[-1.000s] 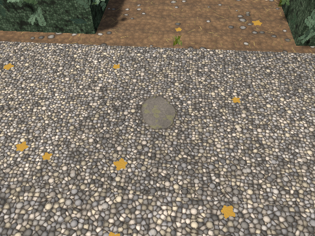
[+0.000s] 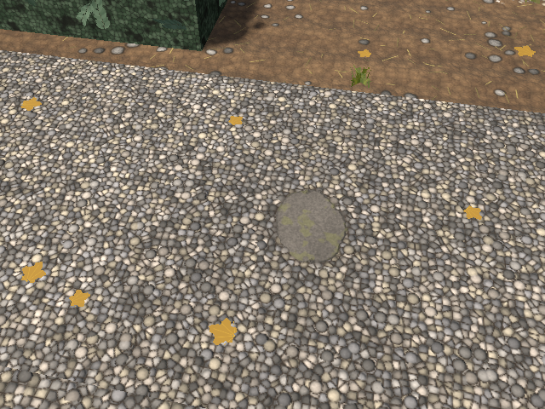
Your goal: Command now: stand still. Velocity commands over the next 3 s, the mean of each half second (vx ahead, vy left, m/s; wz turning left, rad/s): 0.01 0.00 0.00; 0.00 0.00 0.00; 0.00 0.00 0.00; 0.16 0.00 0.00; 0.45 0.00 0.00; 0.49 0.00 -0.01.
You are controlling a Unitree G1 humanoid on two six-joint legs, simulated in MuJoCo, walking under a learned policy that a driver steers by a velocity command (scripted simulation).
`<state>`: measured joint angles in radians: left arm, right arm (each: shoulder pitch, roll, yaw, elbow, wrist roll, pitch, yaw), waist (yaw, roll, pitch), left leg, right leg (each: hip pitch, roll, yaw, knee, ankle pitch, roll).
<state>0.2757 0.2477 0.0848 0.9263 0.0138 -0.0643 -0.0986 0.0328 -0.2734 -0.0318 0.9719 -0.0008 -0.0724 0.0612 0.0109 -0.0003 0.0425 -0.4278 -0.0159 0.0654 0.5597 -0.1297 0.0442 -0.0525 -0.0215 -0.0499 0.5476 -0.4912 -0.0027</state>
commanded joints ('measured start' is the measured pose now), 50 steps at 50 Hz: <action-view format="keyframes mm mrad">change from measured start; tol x2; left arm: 1 52 119 27 -27 0 -10 0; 50 199 76 -18 117 -5 -12 6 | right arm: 1 -72 -111 -23 -45 0 -16 -6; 20 -64 -99 -19 43 -8 -17 -11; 50 -35 -83 -14 117 -9 -21 -4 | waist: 1 3 -12 -55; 10 -3 -20 -26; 50 -12 -23 -19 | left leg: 1 265 65 -94 -58 138 44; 8 274 57 -85 -69 111 35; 23 297 52 -71 -42 156 31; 50 269 49 -64 5 138 23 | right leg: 1 -221 -58 49 -141 183 -46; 9 -236 -64 57 -155 150 -54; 15 -230 -61 53 -146 204 -54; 50 -280 -49 40 -110 204 -39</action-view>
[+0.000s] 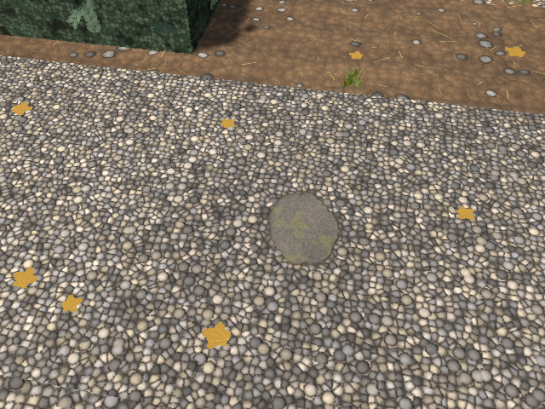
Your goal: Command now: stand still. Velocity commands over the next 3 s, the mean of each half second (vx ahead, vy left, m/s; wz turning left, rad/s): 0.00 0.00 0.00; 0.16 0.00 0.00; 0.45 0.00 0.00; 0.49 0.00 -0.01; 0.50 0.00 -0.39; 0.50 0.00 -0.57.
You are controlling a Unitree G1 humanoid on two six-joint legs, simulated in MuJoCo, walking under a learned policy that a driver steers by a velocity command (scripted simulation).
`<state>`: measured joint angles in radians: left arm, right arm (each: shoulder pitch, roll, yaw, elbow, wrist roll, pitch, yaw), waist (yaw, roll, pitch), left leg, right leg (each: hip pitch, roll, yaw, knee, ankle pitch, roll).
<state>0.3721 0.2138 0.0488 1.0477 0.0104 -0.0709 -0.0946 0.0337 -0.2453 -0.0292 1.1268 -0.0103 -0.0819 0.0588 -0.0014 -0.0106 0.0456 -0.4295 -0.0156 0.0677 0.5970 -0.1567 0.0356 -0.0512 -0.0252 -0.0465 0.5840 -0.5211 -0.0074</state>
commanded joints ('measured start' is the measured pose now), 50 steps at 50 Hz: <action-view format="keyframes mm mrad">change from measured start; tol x16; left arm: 1 104 108 18 -3 -1 -5 2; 38 268 109 27 92 66 -18 67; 50 -8 -20 1 -15 81 -61 83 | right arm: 1 -34 -111 -16 -36 1 -12 -2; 34 41 -105 -11 -20 -4 -10 -3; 40 -138 2 -24 -143 -35 -20 -33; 43 101 -38 -47 -94 -30 -27 -16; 46 738 -125 -54 50 -60 -20 -19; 50 401 16 -6 -24 -45 -34 -40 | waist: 1 0 -13 -21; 33 2 -11 -10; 39 102 -144 226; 46 -250 204 -150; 50 -62 25 111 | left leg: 1 269 49 -66 -31 164 32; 34 241 42 -61 -7 17 33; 36 29 -18 -21 50 -295 34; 39 -287 13 -10 68 -172 63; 43 275 -78 92 47 -58 98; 46 849 324 -709 -290 -164 360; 50 311 291 -472 -455 -331 262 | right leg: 1 -282 -45 37 -145 233 -34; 33 -309 -40 32 -124 209 -30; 35 -309 -92 105 -208 -68 -111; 37 -158 -237 298 -323 -178 -253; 40 82 -341 347 -362 122 -286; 44 -390 -76 28 78 596 -146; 46 -702 75 82 717 -109 -67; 47 -845 34 200 774 -26 -103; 50 -630 -87 163 651 164 -137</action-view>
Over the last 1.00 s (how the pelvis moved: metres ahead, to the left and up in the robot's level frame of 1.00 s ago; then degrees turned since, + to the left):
0.00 0.00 0.00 0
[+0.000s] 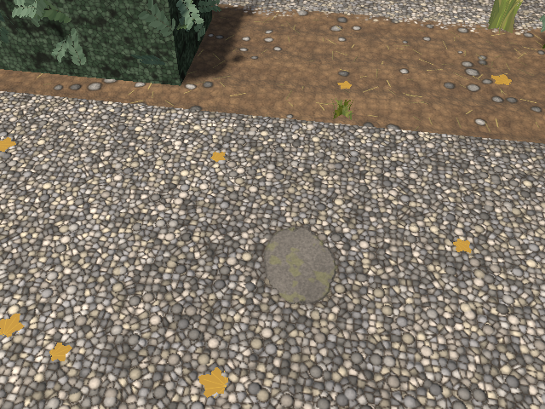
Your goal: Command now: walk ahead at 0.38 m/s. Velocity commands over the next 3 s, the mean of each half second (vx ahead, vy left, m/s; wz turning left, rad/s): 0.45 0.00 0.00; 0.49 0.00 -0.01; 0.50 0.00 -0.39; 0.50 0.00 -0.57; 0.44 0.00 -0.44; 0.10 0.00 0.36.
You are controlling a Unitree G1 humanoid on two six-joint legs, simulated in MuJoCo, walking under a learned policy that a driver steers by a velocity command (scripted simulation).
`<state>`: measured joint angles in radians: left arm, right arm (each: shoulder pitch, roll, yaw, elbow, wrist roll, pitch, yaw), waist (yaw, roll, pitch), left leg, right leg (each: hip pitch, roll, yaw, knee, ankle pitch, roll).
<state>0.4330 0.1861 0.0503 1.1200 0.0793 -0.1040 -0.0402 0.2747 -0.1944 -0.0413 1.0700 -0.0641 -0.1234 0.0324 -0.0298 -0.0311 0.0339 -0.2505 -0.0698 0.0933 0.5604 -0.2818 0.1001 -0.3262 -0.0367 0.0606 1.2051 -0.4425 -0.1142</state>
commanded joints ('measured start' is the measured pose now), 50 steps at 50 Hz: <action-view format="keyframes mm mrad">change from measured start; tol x64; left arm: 1 -46 -27 -6 -88 20 -11 34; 50 210 26 -8 -82 -163 -17 43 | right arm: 1 125 -2 20 22 9 10 -22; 42 -524 -59 21 -374 189 35 41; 50 291 -179 -36 -77 74 45 18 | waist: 1 8 40 150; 50 -132 311 -395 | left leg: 1 52 332 -448 -458 -158 177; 18 124 265 -199 7 583 135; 21 -708 -20 -279 847 -301 -17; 33 -368 176 -120 108 926 -38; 43 -627 194 -189 -138 587 -67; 50 891 456 -370 191 1080 206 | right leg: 1 -304 -95 54 -18 107 -15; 16 -241 -19 -146 -664 82 68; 20 830 -343 490 -794 665 -367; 27 182 -181 79 -963 476 -164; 47 72 -41 34 116 576 -22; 50 -654 64 159 740 -361 65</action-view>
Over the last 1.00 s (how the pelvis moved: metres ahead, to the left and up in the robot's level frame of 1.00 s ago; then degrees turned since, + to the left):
0.09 0.03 0.01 0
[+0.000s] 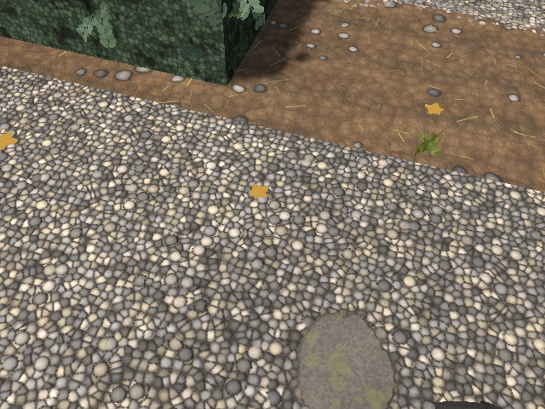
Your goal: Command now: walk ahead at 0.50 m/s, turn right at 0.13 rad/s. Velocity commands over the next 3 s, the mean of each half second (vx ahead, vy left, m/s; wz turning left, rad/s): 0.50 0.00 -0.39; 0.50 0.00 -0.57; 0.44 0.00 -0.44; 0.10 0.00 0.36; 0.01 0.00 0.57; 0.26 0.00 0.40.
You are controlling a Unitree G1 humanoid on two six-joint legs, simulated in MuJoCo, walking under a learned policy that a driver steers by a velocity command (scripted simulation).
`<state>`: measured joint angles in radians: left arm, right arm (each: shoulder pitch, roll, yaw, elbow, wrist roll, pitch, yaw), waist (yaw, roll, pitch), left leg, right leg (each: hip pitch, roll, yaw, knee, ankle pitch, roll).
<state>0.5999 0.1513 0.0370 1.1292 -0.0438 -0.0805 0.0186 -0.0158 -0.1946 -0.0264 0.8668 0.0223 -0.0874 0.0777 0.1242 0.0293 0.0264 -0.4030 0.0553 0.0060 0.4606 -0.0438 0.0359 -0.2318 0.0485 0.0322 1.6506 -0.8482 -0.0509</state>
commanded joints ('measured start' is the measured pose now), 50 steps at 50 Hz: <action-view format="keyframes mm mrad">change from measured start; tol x32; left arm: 1 -49 66 0 -175 -59 -52 -5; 17 -619 110 30 -415 24 22 -43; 23 -125 332 103 -346 30 19 -38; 50 -324 252 68 -421 13 10 1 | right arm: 1 578 -267 -79 150 2 18 -41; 5 155 -104 -24 66 -42 -9 -67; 40 -143 -147 -51 -131 -13 -33 -70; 50 202 -156 -67 -78 -19 -21 -80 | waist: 1 -272 243 -395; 16 -148 -8 27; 22 -8 -354 -392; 50 -193 28 -86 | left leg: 1 998 424 -489 110 290 360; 3 530 443 -557 -134 -172 316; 6 -52 308 -241 -218 49 207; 16 360 251 40 -226 79 99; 20 286 166 188 233 467 16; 22 -378 -101 31 926 -469 -76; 24 -577 -16 -75 923 -391 -4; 43 -47 -73 -65 -45 -11 -11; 47 853 386 -731 -108 -225 290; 50 464 278 -443 -209 -286 176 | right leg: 1 -897 -52 132 334 112 28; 11 -364 -177 31 -804 894 36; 17 -466 -132 -42 -978 716 -45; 20 4 -7 -122 -1043 715 -107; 23 650 -367 723 -1348 541 -312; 29 20 -218 293 -1392 949 -217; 43 129 -191 396 -1260 841 -143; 45 20 -107 335 -1016 957 -91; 47 -509 34 156 -457 273 14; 50 -581 -110 112 -369 460 18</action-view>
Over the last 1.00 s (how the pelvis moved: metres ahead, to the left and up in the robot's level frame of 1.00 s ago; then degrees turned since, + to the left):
0.50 -0.01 -0.17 0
